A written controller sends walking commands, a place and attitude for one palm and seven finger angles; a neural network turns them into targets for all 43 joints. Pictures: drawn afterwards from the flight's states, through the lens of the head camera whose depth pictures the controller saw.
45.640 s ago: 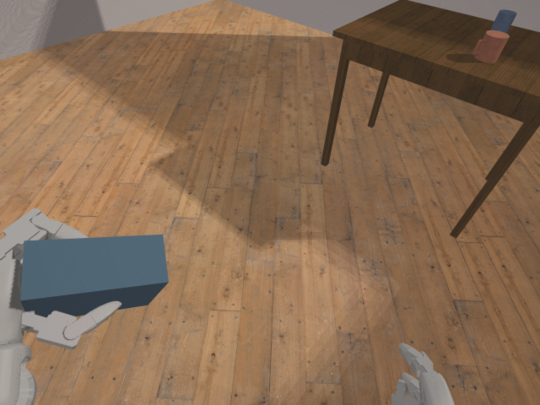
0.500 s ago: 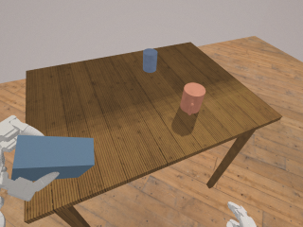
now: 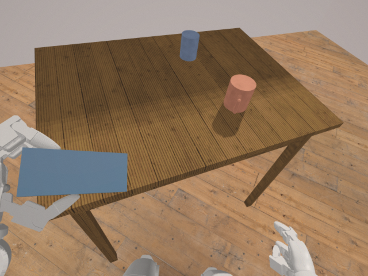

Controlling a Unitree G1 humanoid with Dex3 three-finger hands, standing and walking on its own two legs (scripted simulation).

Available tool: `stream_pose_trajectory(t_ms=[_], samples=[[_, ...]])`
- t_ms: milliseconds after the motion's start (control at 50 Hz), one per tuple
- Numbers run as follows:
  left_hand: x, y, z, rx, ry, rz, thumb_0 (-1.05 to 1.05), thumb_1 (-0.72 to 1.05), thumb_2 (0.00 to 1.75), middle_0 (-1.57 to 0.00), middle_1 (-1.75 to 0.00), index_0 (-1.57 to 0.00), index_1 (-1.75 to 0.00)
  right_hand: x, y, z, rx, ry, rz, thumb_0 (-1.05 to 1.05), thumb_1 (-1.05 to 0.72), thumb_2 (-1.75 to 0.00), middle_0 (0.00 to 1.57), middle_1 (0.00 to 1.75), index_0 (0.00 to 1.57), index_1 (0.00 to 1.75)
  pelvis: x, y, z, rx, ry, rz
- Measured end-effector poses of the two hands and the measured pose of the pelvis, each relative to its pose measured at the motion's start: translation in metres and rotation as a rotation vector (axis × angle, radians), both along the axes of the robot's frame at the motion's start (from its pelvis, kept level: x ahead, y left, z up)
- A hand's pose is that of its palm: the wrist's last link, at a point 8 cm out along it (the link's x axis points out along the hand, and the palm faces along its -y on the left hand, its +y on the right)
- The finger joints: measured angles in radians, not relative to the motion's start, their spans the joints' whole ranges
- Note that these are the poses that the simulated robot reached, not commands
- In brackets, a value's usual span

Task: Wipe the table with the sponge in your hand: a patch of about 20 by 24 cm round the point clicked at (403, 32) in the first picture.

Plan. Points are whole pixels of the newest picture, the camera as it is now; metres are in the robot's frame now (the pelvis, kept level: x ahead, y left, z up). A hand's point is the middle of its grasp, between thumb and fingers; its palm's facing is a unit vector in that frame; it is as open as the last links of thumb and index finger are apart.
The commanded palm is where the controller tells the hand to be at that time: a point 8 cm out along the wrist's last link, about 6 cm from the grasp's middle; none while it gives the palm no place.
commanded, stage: step back with the hand held close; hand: left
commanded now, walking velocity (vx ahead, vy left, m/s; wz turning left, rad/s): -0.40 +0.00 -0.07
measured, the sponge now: (87, 175) +0.24 +0.18 +0.15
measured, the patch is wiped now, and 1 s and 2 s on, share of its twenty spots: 1.00 1.00 1.00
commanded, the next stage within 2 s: stop stepping back and stand still in 0.48 s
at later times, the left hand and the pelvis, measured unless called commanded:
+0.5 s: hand (30, 219) +0.16 +0.20 +0.20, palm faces +0.20 -0.92 -0.35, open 9.9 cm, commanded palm +0.09 +0.27 +0.22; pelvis -0.09 +0.01 +0.01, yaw -6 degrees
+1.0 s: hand out of the picture -0.01 +0.22 +0.19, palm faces +0.33 -0.91 -0.26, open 9.9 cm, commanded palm -0.07 +0.26 +0.22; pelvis -0.24 -0.01 +0.01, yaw -3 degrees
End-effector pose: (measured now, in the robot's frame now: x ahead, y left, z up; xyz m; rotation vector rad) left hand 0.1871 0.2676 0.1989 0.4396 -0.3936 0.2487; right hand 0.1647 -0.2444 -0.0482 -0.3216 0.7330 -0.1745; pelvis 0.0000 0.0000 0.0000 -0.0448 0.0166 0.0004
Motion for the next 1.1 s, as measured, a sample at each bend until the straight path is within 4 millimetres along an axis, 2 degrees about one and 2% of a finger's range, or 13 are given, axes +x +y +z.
stream_pose_trajectory(t_ms=[100, 180, 300, 360, 400, 460, 540, 600, 680, 840, 1000, 1040, 1100], samples=[[-0.019, 0.010, 0.013, 0.107, -0.038, 0.029, 0.00, -0.51, 1.07, -0.75, -1.36, -0.77, -1.35, -0.025, 0.003, -0.008, 0.011, 0.007, -0.019, 0.01, -0.90, -0.90, 0.20, 0.30, 0.20, 0.30, -0.014, 0.002, -0.003, -0.022, -0.001, -0.016], [-0.032, 0.014, 0.023, 0.070, -0.064, 0.082, 0.00, -0.52, 1.08, -0.75, -1.36, -0.77, -1.35, -0.045, 0.011, -0.014, 0.069, 0.016, -0.018, 0.01, -0.90, -0.90, 0.20, 0.30, 0.20, 0.30, -0.026, -0.002, 0.003, -0.023, 0.024, -0.049], [-0.043, -0.014, 0.014, -0.043, -0.037, 0.028, 0.00, -0.51, 1.08, -0.75, -1.37, -0.77, -1.35, -0.080, 0.015, -0.023, 0.142, 0.011, -0.034, 0.01, -0.90, -0.90, 0.20, 0.30, 0.20, 0.30, -0.052, -0.009, 0.009, -0.032, 0.006, -0.072], [-0.049, -0.029, 0.015, -0.078, -0.029, -0.059, 0.00, -0.52, 1.08, -0.75, -1.37, -0.77, -1.35, -0.100, 0.011, -0.011, 0.137, 0.035, -0.083, 0.01, -0.90, -0.90, 0.20, 0.30, 0.20, 0.30, -0.057, -0.010, 0.019, 0.023, 0.007, -0.086], [-0.051, -0.030, 0.016, -0.076, -0.026, -0.096, 0.00, -0.52, 1.08, -0.75, -1.36, -0.77, -1.35, -0.110, 0.008, 0.001, 0.108, 0.034, -0.101, 0.01, -0.90, -0.90, 0.20, 0.30, 0.20, 0.30, -0.063, -0.009, 0.024, 0.049, 0.016, -0.094], [-0.054, -0.023, 0.014, -0.056, -0.022, -0.128, 0.00, -0.52, 1.08, -0.75, -1.36, -0.77, -1.35, -0.119, 0.001, 0.012, 0.062, -0.009, -0.124, 0.01, -0.90, -0.90, 0.20, 0.30, 0.20, 0.30, -0.080, 0.001, 0.022, 0.038, 0.027, -0.099], [-0.066, -0.010, 0.009, 0.012, -0.008, -0.138, 0.00, -0.52, 1.08, -0.75, -1.36, -0.77, -1.35, -0.136, -0.006, 0.016, 0.047, -0.056, -0.147, 0.01, -0.90, -0.90, 0.20, 0.30, 0.20, 0.30, -0.112, 0.008, 0.015, 0.045, 0.020, -0.132], [-0.086, -0.006, 0.007, 0.006, 0.039, -0.117, 0.00, -0.52, 1.08, -0.75, -1.37, -0.77, -1.35, -0.161, -0.006, 0.021, 0.050, -0.053, -0.141, 0.01, -0.90, -0.90, 0.20, 0.30, 0.20, 0.30, -0.132, 0.007, 0.021, 0.034, 0.009, -0.141], [-0.128, -0.011, 0.010, -0.002, 0.074, -0.100, 0.00, -0.52, 1.08, -0.75, -1.37, -0.77, -1.35, -0.197, -0.006, 0.022, 0.066, -0.046, -0.134, 0.01, -0.90, -0.90, 0.20, 0.30, 0.20, 0.30, -0.155, 0.002, 0.023, 0.013, -0.002, -0.132], [-0.204, -0.019, 0.015, 0.018, 0.040, -0.015, 0.00, -0.52, 1.08, -0.75, -1.37, -0.77, -1.35, -0.249, -0.017, -0.009, 0.084, 0.000, -0.102, 0.01, -0.90, -0.90, 0.20, 0.30, 0.20, 0.30, -0.199, -0.011, 0.013, -0.012, -0.057, -0.074], [-0.237, -0.001, -0.004, -0.119, -0.003, 0.016, 0.00, -0.52, 1.08, -0.75, -1.37, -0.77, -1.35, -0.286, -0.016, 0.004, 0.036, -0.037, -0.119, 0.01, -0.90, -0.90, 0.20, 0.30, 0.20, 0.30, -0.242, -0.006, 0.010, 0.034, -0.003, -0.060], [-0.247, 0.002, -0.008, -0.116, -0.017, 0.002, 0.00, -0.52, 1.08, -0.75, -1.37, -0.77, -1.35, -0.293, -0.013, 0.004, 0.010, -0.074, -0.116, 0.01, -0.90, -0.90, 0.20, 0.30, 0.20, 0.30, -0.255, 0.001, 0.002, 0.032, 0.002, -0.052], [-0.264, 0.005, -0.004, -0.072, 0.004, 0.009, -0.01, -0.52, 1.08, -0.75, -1.37, -0.77, -1.35, -0.306, -0.002, 0.011, 0.045, -0.129, -0.138, 0.01, -0.90, -0.90, 0.20, 0.30, 0.20, 0.30, -0.266, 0.004, 0.007, 0.056, -0.027, -0.094]])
